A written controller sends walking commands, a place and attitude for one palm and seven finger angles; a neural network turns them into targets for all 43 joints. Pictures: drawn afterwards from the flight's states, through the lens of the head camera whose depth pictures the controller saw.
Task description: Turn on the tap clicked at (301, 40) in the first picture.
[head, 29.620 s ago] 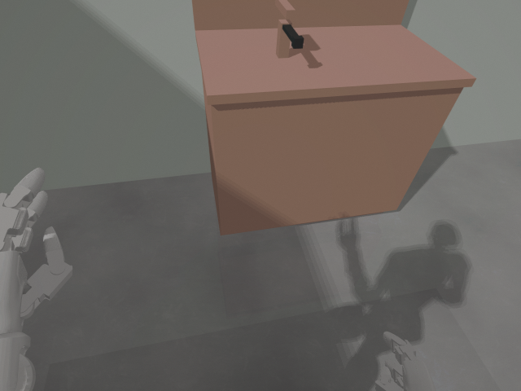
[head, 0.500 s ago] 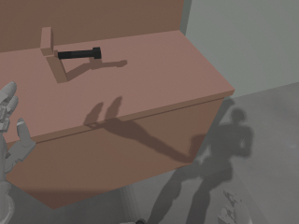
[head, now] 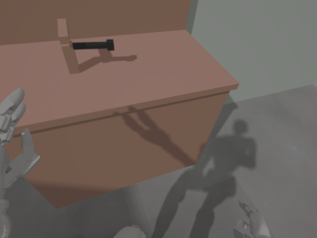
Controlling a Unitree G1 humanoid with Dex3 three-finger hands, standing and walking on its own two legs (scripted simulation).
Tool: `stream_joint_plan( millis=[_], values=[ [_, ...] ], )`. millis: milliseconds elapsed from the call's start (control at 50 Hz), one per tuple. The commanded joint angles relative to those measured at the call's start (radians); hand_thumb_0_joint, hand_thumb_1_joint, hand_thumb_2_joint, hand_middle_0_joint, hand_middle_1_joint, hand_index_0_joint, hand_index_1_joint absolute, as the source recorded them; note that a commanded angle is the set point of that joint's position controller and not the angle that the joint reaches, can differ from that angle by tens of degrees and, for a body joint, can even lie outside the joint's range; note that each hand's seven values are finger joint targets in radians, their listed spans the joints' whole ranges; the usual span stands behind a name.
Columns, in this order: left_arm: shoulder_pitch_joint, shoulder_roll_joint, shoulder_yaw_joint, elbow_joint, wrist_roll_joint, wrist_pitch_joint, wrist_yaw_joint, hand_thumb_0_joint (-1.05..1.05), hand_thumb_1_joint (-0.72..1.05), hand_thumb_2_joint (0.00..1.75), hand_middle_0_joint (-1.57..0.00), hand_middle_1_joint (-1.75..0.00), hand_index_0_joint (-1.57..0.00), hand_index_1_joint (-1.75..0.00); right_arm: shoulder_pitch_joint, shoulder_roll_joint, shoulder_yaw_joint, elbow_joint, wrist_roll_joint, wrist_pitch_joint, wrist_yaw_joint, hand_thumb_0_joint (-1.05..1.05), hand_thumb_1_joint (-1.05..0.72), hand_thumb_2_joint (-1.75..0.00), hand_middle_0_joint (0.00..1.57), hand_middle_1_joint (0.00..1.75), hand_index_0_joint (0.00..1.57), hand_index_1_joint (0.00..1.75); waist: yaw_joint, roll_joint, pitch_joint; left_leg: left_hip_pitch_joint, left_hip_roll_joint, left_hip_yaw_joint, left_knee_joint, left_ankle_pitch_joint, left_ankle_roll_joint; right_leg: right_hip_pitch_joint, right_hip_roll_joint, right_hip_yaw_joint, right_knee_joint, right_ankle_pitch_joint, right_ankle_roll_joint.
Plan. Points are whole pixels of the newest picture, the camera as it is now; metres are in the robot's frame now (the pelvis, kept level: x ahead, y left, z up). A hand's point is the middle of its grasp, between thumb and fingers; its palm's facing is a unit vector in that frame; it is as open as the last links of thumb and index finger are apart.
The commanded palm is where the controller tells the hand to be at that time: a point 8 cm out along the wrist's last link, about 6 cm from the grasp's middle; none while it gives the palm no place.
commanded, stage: step back with the hand held close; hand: left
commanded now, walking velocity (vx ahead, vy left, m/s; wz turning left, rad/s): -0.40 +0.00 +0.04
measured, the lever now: (110, 44) +0.70 +0.25 +0.12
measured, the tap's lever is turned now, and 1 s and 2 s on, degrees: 82 82 82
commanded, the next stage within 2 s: stop stepping back and stand still in 0.06 s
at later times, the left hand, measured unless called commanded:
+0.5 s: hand out of the picture +0.08 +0.26 +0.18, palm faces +0.45 -0.82 -0.36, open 7.4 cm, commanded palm +0.03 +0.29 +0.18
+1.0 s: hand out of the picture +0.07 +0.27 +0.18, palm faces +0.45 -0.83 -0.33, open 7.4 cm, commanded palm +0.01 +0.32 +0.18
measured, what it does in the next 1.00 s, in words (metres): walks backwards: left foot, then right foot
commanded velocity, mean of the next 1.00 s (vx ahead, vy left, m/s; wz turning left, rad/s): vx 0.08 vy -0.02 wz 0.00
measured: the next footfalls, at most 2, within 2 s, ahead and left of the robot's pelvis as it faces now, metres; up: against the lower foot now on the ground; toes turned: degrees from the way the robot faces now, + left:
left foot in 0.10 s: +0.02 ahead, +0.11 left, +0.00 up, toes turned +3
right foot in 0.46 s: -0.14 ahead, -0.07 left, +0.00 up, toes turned +0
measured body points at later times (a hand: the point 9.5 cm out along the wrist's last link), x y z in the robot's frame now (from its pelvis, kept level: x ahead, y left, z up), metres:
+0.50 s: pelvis -0.13 +0.01 +0.01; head -0.13 +0.01 +0.46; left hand +0.05 +0.30 +0.20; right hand +0.05 -0.20 -0.08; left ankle -0.05 +0.12 -0.71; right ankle -0.18 -0.07 -0.74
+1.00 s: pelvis -0.14 +0.03 +0.00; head -0.14 +0.03 +0.45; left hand +0.04 +0.31 +0.19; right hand +0.03 -0.19 -0.09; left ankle -0.15 +0.16 -0.73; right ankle -0.18 -0.07 -0.73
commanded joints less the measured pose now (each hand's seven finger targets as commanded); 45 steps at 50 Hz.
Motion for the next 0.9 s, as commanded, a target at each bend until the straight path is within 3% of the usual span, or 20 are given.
stream_joint_plan(
  millis=[0,40,60,80,120,160,260,320,380,400,420,440,480,560,640,680,740,780,820,880],
  values=[
    [-0.187,0.136,0.079,-0.113,0.019,-0.049,0.007,0.00,0.90,0.90,-0.20,-0.30,-0.20,-0.30,-0.121,-0.091,-0.002,-0.151,-0.004,-0.053,-0.018,0.00,-0.90,-0.90,0.20,0.30,0.20,0.30,-0.040,-0.067,-0.026,0.214,0.088,0.005,-0.232,-0.023,-0.002,-0.066,-0.238,0.068,-0.107,0.458,-0.081],
    [-0.237,0.138,0.065,-0.121,0.014,-0.055,0.019,0.00,0.90,0.90,-0.20,-0.30,-0.20,-0.30,-0.124,-0.119,-0.011,-0.127,0.003,-0.069,-0.045,0.00,-0.90,-0.90,0.20,0.30,0.20,0.30,-0.039,0.086,-0.073,0.347,0.107,0.007,-0.552,0.310,0.006,-0.017,-0.162,0.037,0.058,0.482,-0.017],
    [-0.249,0.168,0.077,-0.169,0.015,-0.060,0.025,0.00,0.90,0.90,-0.20,-0.30,-0.20,-0.30,-0.130,-0.152,-0.027,-0.141,0.006,-0.087,-0.053,0.00,-0.90,-0.90,0.20,0.30,0.20,0.30,-0.020,0.277,-0.102,0.438,0.306,-0.196,-0.567,0.714,0.076,-0.117,-0.085,0.002,0.168,0.111,0.036],
    [-0.205,0.141,0.068,-0.172,0.023,-0.060,0.031,0.00,0.90,0.90,-0.20,-0.30,-0.20,-0.30,-0.086,-0.117,-0.022,-0.154,-0.003,-0.097,-0.043,0.00,-0.90,-0.90,0.20,0.30,0.20,0.30,-0.002,0.343,-0.171,0.493,0.421,-0.289,-0.543,0.995,0.134,-0.187,-0.043,0.039,0.309,-0.242,0.038],
    [-0.169,0.144,0.094,-0.162,0.023,-0.067,0.028,0.00,0.90,0.90,-0.20,-0.30,-0.20,-0.30,-0.052,-0.131,-0.050,-0.156,0.002,-0.121,-0.022,0.00,-0.90,-0.90,0.20,0.30,0.20,0.30,-0.003,0.180,-0.216,0.523,0.413,-0.243,-0.540,0.958,0.155,-0.204,0.005,0.041,0.452,-0.278,0.033],
    [-0.162,0.177,0.116,-0.351,0.008,-0.063,0.016,0.00,0.90,0.90,-0.20,-0.30,-0.20,-0.30,-0.042,-0.123,-0.048,-0.155,-0.011,-0.148,-0.006,0.00,-0.90,-0.90,0.20,0.30,0.20,0.30,-0.015,0.215,-0.276,0.533,0.380,-0.248,-0.567,0.884,0.105,-0.160,-0.002,0.057,0.508,-0.259,0.042],
    [-0.051,0.125,0.110,-0.319,0.011,-0.018,0.034,0.00,0.90,0.90,-0.20,-0.30,-0.20,-0.30,-0.091,-0.103,-0.030,-0.173,0.005,-0.176,0.024,0.00,-0.90,-0.90,0.20,0.30,0.20,0.30,-0.023,0.242,-0.113,0.332,0.297,-0.216,-0.810,-0.166,0.091,-0.053,0.003,-0.040,0.329,-0.137,0.046],
    [-0.028,0.078,0.077,-0.159,0.010,0.015,0.049,0.00,0.90,0.90,-0.20,-0.30,-0.20,-0.30,-0.105,-0.087,-0.006,-0.149,-0.007,-0.147,0.009,0.00,-0.90,-0.90,0.20,0.30,0.20,0.30,-0.029,0.311,-0.053,0.216,0.254,-0.166,-0.935,-0.332,0.007,0.124,0.074,-0.137,0.113,-0.220,0.016],
    [-0.067,0.085,0.066,-0.057,0.016,0.029,0.040,0.00,0.90,0.90,-0.20,-0.30,-0.20,-0.30,-0.099,-0.079,-0.010,-0.129,-0.014,-0.113,-0.004,0.00,-0.90,-0.90,0.20,0.30,0.20,0.30,-0.018,0.181,-0.060,0.198,0.160,-0.030,-0.729,-0.227,-0.012,0.257,0.027,-0.118,-0.220,-0.148,-0.038],
    [-0.093,0.095,0.062,-0.050,0.018,0.031,0.031,0.00,0.90,0.90,-0.20,-0.30,-0.20,-0.30,-0.085,-0.073,-0.016,-0.124,-0.012,-0.103,-0.003,0.00,-0.90,-0.90,0.20,0.30,0.20,0.30,-0.021,0.012,-0.071,0.220,0.116,0.036,-0.478,-0.141,0.003,0.183,-0.102,0.014,-0.291,-0.134,-0.092],
    [-0.130,0.121,0.076,-0.086,0.014,0.026,0.023,0.00,0.90,0.90,-0.20,-0.30,-0.20,-0.30,-0.084,-0.079,-0.020,-0.132,-0.008,-0.098,-0.004,0.00,-0.90,-0.90,0.20,0.30,0.20,0.30,-0.019,-0.168,-0.055,0.216,0.089,0.010,-0.165,-0.041,0.012,0.024,-0.288,0.293,-0.401,-0.231,-0.167],
    [-0.214,0.158,0.092,-0.149,0.005,0.019,0.023,0.00,0.90,0.90,-0.20,-0.30,-0.20,-0.30,-0.106,-0.092,-0.017,-0.127,-0.003,-0.101,-0.007,0.00,-0.90,-0.90,0.20,0.30,0.20,0.30,-0.010,-0.224,0.005,0.069,0.083,-0.009,0.022,-0.025,0.012,-0.019,-0.398,0.392,-0.446,-0.201,-0.221],
    [-0.275,0.115,0.062,-0.100,0.006,-0.013,0.022,0.00,0.90,0.90,-0.20,-0.30,-0.20,-0.30,-0.075,-0.086,-0.012,-0.097,0.000,-0.123,0.000,0.00,-0.90,-0.90,0.20,0.30,0.20,0.30,-0.038,-0.133,-0.075,0.007,0.112,-0.023,0.068,0.032,0.009,0.109,-0.363,0.268,-0.333,-0.118,-0.201],
    [-0.272,0.097,0.034,-0.042,0.013,-0.018,0.028,0.00,0.90,0.90,-0.20,-0.30,-0.20,-0.30,-0.084,-0.105,-0.026,-0.104,0.023,-0.131,-0.020,0.00,-0.90,-0.90,0.20,0.30,0.20,0.30,-0.038,0.003,-0.006,0.102,0.113,0.060,-0.138,0.047,0.032,0.118,-0.295,0.150,-0.259,0.081,-0.134],
    [-0.214,0.124,0.076,-0.117,0.008,-0.034,0.045,0.00,0.90,0.90,-0.20,-0.30,-0.20,-0.30,-0.060,-0.106,-0.030,-0.121,0.011,-0.153,-0.028,0.00,-0.90,-0.90,0.20,0.30,0.20,0.30,-0.026,-0.052,-0.012,0.315,0.092,0.125,-0.380,0.056,0.058,0.065,-0.269,0.119,-0.204,-0.020,-0.121],
    [-0.166,0.124,0.101,-0.108,-0.001,-0.041,0.046,0.00,0.90,0.90,-0.20,-0.30,-0.20,-0.30,-0.046,-0.122,-0.039,-0.128,0.010,-0.155,-0.034,0.00,-0.90,-0.90,0.20,0.30,0.20,0.30,-0.032,0.013,-0.026,0.411,0.138,0.052,-0.471,0.100,0.085,0.028,-0.201,0.053,-0.076,-0.003,-0.073],
    [-0.162,0.129,0.122,-0.122,-0.005,-0.050,0.044,0.00,0.90,0.90,-0.20,-0.30,-0.20,-0.30,-0.054,-0.149,-0.043,-0.149,0.023,-0.147,-0.026,0.00,-0.90,-0.90,0.20,0.30,0.20,0.30,-0.026,0.225,-0.040,0.482,0.331,-0.216,-0.530,0.344,0.154,-0.091,-0.045,-0.069,0.099,-0.046,0.024],
    [-0.143,0.131,0.126,-0.102,0.002,-0.049,0.038,0.00,0.90,0.90,-0.20,-0.30,-0.20,-0.30,-0.044,-0.121,-0.029,-0.131,0.019,-0.153,-0.024,0.00,-0.90,-0.90,0.20,0.30,0.20,0.30,-0.034,0.248,-0.008,0.426,0.315,-0.176,-0.522,0.415,0.151,-0.052,-0.033,-0.081,0.062,-0.113,0.026],
    [-0.165,0.110,0.112,-0.097,0.015,-0.050,0.034,0.00,0.90,0.90,-0.20,-0.30,-0.20,-0.30,-0.039,-0.126,-0.031,-0.131,0.019,-0.165,-0.013,0.00,-0.90,-0.90,0.20,0.30,0.20,0.30,-0.025,0.184,-0.008,0.332,0.256,-0.055,-0.432,0.415,0.110,0.074,-0.045,-0.067,-0.045,0.074,0.012],
    [-0.135,0.115,0.101,-0.101,0.003,-0.057,0.027,0.00,0.90,0.90,-0.20,-0.30,-0.20,-0.30,-0.025,-0.116,-0.045,-0.142,0.028,-0.179,0.009,0.00,-0.90,-0.90,0.20,0.30,0.20,0.30,-0.040,-0.101,-0.114,0.218,0.114,0.069,-0.221,0.288,0.038,0.268,-0.237,0.166,-0.064,0.633,-0.079]
  ],
)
